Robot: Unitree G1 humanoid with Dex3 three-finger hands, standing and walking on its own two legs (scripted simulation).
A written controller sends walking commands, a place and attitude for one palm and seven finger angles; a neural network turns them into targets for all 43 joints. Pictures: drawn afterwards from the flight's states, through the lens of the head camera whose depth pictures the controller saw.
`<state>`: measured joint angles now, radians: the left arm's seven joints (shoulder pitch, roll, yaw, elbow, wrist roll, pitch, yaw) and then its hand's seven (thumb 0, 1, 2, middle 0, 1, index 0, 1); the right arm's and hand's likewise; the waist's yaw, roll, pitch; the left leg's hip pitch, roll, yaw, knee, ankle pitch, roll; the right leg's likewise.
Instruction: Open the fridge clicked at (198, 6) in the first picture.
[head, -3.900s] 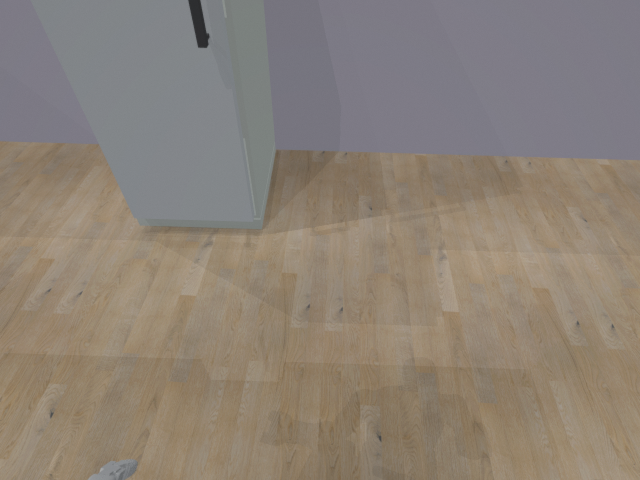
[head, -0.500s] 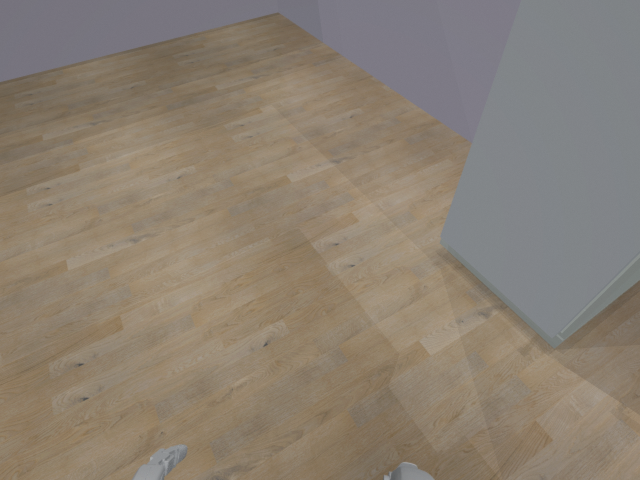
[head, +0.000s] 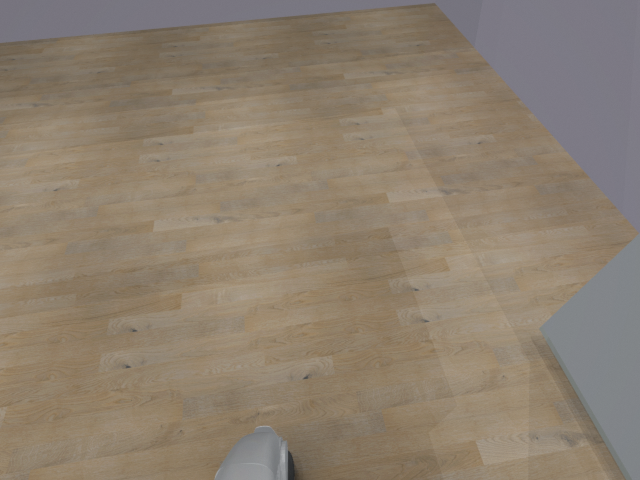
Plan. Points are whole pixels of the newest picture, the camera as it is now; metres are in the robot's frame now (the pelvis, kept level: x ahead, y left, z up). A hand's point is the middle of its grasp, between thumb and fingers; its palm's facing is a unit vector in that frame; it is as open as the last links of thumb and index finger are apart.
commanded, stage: walk to a spot facing it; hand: right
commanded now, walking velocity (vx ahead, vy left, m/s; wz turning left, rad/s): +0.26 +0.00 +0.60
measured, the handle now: out of the picture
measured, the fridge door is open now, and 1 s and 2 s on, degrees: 0 0 0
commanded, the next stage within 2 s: turn to face it in 0.16 s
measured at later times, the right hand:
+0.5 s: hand (443, 393) +0.28 -0.16 -0.17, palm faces -0.07 +0.98 -0.18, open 7.3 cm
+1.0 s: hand (466, 359) +0.33 -0.20 -0.15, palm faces +0.13 +0.96 -0.26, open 7.4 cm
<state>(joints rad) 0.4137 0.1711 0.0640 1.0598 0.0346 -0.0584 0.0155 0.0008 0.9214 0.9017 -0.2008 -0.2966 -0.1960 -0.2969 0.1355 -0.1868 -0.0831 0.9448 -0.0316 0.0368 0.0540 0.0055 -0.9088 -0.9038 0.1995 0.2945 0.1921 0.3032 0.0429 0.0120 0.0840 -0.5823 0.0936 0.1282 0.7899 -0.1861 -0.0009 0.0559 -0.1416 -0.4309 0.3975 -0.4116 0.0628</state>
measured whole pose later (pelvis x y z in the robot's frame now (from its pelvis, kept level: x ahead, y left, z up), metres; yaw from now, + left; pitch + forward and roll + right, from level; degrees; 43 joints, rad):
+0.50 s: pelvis +0.20 +0.01 +0.00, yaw +7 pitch -1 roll +2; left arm 0.16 0.17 0.04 0.97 0.02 -0.02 0.00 0.00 0.91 0.90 -0.20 -0.30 -0.19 -0.30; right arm 0.24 -0.16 -0.04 1.01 -0.02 -0.03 -0.02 0.01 -0.91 -0.90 0.21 0.30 0.20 0.30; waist 0.00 -0.03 0.02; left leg -0.14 -0.04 0.09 0.48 -0.32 0.03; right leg -0.45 -0.11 -0.07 0.71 -0.20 0.06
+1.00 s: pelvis +0.23 +0.02 +0.00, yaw -6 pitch +1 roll +1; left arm 0.26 0.21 0.08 0.97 0.03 0.04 0.00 0.01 0.91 0.90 -0.20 -0.30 -0.20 -0.30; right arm 0.12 -0.21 -0.07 0.92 0.00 0.04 -0.02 0.01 -0.91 -0.90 0.20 0.29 0.19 0.30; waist 0.05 -0.04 0.05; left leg -0.35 0.02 0.00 0.75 -0.43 -0.07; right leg -0.37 0.04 0.09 0.48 -0.13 -0.02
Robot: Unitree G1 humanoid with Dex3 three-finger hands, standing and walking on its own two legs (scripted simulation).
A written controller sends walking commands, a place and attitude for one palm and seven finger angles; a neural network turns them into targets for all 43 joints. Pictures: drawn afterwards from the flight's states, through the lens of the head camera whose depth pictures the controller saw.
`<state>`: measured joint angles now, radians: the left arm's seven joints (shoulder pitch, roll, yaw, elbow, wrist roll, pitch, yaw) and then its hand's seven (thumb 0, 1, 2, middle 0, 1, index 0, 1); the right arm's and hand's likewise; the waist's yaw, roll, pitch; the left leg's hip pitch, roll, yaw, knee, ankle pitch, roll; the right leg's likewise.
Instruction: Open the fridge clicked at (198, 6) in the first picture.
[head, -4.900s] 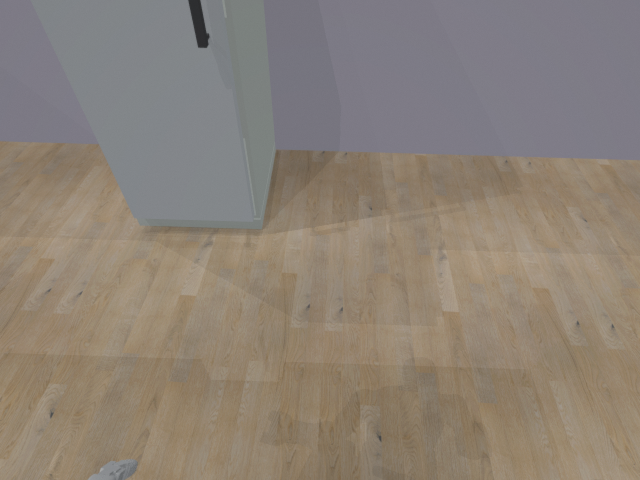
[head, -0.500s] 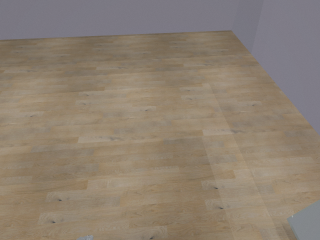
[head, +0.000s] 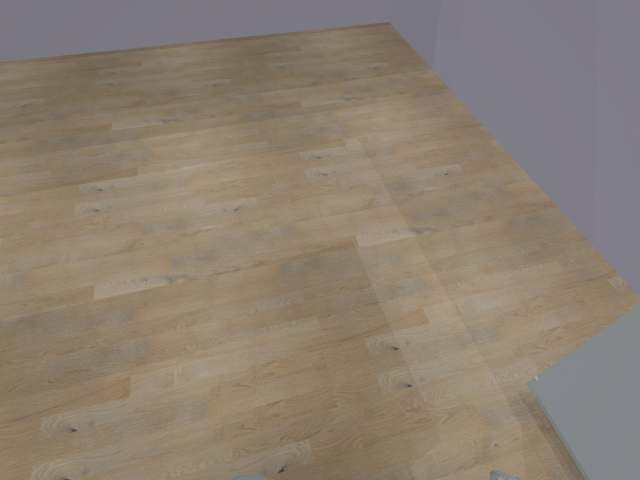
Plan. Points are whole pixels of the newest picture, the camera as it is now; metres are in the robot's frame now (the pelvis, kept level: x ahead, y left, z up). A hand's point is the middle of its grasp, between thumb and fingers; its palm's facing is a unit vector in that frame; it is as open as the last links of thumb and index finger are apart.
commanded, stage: turn to face it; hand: right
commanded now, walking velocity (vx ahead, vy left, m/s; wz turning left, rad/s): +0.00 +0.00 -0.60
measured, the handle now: out of the picture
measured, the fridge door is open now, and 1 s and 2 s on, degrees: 0 0 0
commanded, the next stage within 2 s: take the last steps up to it in 1.82 s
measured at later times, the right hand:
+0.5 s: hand out of the picture -0.05 -0.21 -0.18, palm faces +0.38 +0.89 -0.25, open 7.4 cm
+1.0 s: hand out of the picture -0.04 -0.17 -0.14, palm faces +0.59 +0.75 -0.30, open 7.4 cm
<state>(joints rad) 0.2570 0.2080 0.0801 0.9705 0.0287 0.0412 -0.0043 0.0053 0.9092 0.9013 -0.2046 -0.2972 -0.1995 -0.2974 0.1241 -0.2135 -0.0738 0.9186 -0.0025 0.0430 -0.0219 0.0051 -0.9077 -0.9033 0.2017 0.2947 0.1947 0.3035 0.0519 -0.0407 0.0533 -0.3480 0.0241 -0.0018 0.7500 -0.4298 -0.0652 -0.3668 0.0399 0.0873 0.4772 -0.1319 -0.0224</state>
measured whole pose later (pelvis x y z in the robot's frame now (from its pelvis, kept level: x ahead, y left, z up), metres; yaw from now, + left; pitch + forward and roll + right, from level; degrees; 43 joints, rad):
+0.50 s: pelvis -0.01 +0.01 -0.02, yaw -20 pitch +0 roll -1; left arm 0.13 0.26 0.08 0.90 0.02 0.04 -0.03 0.01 0.91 0.90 -0.20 -0.30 -0.19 -0.30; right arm 0.25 -0.24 -0.06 0.92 -0.01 0.04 -0.01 0.00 -0.90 -0.90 0.21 0.30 0.20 0.30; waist -0.02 0.04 0.10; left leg -0.30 0.21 0.20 0.79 -0.47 -0.07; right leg -0.30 -0.02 -0.10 0.61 -0.31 -0.01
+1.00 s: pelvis +0.00 +0.05 +0.00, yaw -38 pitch -1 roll -2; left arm 0.19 0.28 0.10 0.93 0.03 0.08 -0.03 0.01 0.91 0.90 -0.20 -0.30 -0.20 -0.30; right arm 0.21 -0.18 -0.03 0.86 -0.02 0.02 -0.01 0.00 -0.90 -0.90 0.21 0.30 0.20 0.30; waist 0.02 -0.06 0.06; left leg -0.24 0.10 0.14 0.57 -0.30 0.01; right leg -0.50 0.02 0.02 1.16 -0.41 0.05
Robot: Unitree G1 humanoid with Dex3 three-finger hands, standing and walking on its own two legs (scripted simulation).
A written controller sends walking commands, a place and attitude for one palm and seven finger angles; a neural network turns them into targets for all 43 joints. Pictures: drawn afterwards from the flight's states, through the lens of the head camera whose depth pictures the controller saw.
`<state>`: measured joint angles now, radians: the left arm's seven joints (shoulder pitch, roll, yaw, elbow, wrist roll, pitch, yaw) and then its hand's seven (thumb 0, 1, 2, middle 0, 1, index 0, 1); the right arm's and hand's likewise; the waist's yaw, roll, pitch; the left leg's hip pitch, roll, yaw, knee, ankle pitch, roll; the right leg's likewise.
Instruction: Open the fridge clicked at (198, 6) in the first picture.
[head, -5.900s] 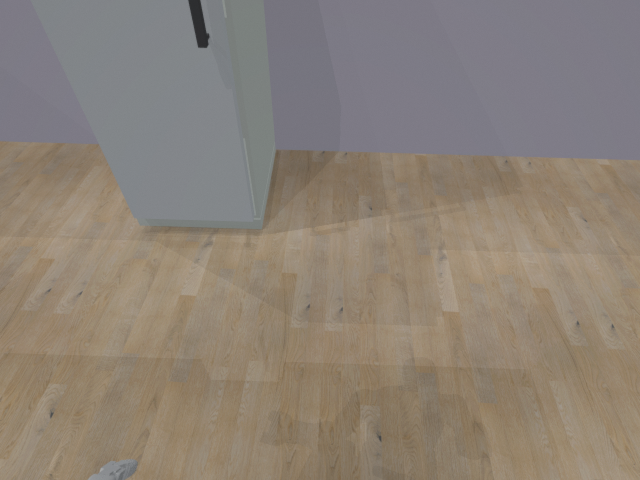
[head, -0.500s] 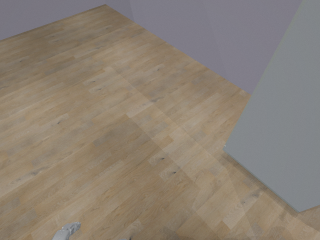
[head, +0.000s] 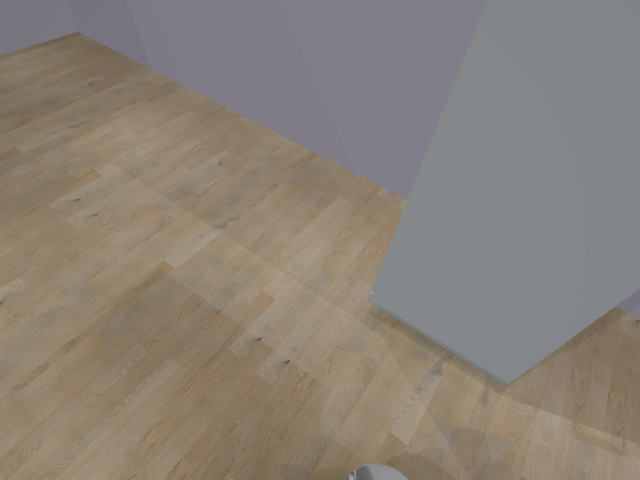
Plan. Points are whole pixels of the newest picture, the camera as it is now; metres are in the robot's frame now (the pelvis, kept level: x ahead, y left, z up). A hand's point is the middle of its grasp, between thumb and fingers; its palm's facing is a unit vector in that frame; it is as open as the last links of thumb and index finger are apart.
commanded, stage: turn to face it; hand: right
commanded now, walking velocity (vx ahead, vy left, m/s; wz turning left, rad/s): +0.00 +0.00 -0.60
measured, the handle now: out of the picture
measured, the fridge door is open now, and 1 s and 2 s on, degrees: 0 0 0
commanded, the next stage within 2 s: take the last steps up to it in 0.82 s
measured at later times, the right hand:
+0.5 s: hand out of the picture -0.01 -0.28 -0.17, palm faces +0.31 +0.92 -0.24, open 7.4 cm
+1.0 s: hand out of the picture -0.02 -0.19 -0.14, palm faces +0.44 +0.86 -0.26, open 7.4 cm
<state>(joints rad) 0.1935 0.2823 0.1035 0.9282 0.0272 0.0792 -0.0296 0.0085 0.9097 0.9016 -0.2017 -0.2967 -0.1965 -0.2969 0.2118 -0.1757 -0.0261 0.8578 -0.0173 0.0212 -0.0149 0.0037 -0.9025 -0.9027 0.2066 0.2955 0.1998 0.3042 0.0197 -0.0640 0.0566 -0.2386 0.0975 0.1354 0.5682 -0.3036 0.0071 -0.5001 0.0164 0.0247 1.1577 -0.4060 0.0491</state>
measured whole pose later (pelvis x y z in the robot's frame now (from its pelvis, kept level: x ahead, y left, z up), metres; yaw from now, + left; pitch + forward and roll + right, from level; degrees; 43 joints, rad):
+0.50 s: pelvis -0.01 -0.05 +0.01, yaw -15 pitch -1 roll +2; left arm 0.17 0.21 0.04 0.92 0.02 0.02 0.00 0.01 0.91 0.90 -0.20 -0.30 -0.20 -0.30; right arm 0.21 -0.27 -0.07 0.94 -0.01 0.07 -0.01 0.01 -0.91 -0.90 0.20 0.29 0.20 0.30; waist -0.01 0.03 0.07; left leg -0.48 0.12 0.04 1.13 -0.39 -0.09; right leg -0.24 0.00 -0.05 0.49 -0.24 -0.06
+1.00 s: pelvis -0.02 +0.01 +0.01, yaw -25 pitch -2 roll -2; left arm 0.27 0.23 0.09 1.02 0.03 0.07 -0.01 0.01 0.91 0.90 -0.20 -0.30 -0.20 -0.30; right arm 0.23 -0.14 -0.02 0.95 -0.01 0.01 -0.02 0.00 -0.90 -0.90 0.21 0.30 0.20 0.30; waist 0.02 -0.06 0.02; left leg -0.19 0.05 0.11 0.48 -0.26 0.03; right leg -0.45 0.02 0.03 1.07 -0.37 0.03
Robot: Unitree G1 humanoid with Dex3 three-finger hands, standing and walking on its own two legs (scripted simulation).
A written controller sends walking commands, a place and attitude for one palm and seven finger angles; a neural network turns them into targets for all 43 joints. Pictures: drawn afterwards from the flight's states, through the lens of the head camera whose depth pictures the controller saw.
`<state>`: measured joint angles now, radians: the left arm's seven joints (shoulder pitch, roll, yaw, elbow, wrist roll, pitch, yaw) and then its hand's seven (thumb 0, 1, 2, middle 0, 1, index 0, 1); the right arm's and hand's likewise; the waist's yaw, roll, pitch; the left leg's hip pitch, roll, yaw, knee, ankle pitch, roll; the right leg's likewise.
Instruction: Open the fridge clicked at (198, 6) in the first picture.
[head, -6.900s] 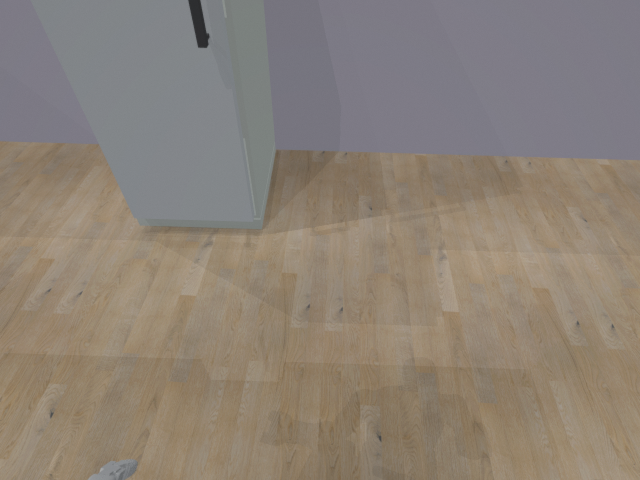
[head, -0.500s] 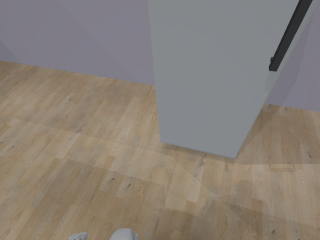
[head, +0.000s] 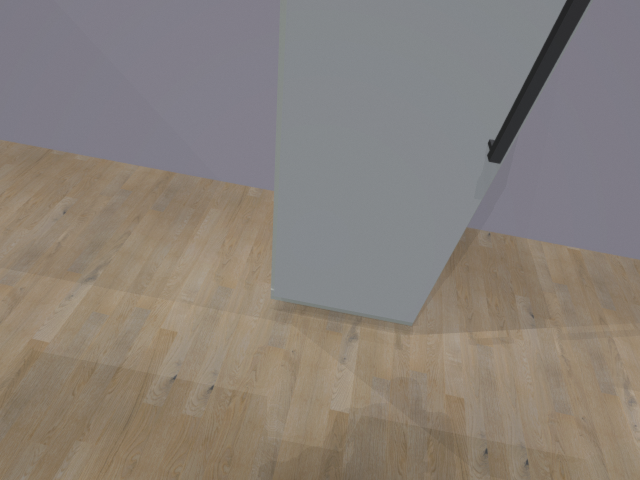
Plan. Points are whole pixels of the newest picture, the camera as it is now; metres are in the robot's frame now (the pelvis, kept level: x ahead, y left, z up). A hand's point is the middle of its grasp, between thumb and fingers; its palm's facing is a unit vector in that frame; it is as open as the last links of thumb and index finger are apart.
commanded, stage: take the last steps up to it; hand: right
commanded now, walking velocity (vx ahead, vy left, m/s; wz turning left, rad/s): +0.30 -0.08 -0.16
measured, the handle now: (548, 44) +0.75 -0.30 +0.26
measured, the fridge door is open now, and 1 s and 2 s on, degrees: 0 0 0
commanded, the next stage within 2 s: come to a stop and stand still in 0.90 s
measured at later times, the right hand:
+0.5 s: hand out of the picture -0.05 -0.26 -0.18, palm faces +0.15 +0.98 -0.14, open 7.4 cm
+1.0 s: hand (469, 383) +0.35 -0.27 -0.18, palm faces +0.01 +0.99 -0.16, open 7.4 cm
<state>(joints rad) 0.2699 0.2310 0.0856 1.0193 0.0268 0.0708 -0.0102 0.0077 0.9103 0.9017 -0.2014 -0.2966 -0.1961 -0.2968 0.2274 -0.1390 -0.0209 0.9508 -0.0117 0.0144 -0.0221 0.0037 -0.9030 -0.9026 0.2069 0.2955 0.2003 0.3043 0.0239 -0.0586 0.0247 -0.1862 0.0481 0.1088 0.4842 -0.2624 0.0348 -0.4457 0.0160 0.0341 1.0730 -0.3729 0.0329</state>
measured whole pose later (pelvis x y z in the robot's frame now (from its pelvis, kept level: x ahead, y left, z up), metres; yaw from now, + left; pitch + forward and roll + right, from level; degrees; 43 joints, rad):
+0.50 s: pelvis +0.05 -0.10 +0.00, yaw -3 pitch -2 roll +1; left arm 0.23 0.15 0.05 1.00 0.02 -0.05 0.01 -0.01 0.94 0.90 -0.20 -0.30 -0.20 -0.30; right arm 0.45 -0.18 -0.05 1.16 -0.03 0.03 0.01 0.01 -0.91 -0.90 0.20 0.29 0.20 0.30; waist -0.04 0.03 0.00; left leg -0.37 0.11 0.08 0.97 -0.40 0.00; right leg -0.16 -0.03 -0.15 0.48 -0.30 -0.05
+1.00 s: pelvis +0.24 -0.10 -0.02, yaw -2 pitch -2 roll +1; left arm 0.50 0.08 0.03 1.20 0.00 -0.03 0.02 0.01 0.91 0.90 -0.20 -0.30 -0.20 -0.30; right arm 0.10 -0.15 -0.04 1.00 -0.01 -0.06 0.00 0.00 -0.91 -0.90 0.20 0.29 0.20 0.30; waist 0.05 -0.01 0.09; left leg -0.38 0.01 0.14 0.64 -0.20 0.08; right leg -0.10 -0.04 -0.10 0.96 -0.54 -0.02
